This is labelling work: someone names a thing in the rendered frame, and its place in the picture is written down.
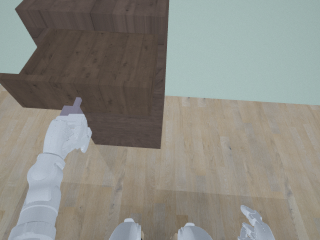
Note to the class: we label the left robot forearm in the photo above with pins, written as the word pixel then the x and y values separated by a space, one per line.
pixel 40 209

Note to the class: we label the handle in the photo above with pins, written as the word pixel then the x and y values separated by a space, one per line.
pixel 75 109

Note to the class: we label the cabinet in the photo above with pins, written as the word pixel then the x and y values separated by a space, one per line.
pixel 126 16

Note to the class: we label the left robot shin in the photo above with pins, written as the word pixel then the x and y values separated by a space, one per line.
pixel 128 220

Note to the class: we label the left robot hand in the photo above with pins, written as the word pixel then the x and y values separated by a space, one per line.
pixel 66 133

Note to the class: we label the robot shin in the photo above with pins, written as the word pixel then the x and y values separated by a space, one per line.
pixel 128 220
pixel 189 224

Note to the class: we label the right robot hand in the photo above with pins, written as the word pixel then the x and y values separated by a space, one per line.
pixel 261 230

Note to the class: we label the right robot shin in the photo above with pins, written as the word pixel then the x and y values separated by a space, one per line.
pixel 189 224

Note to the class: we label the drawer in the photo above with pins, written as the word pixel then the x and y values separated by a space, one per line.
pixel 112 72

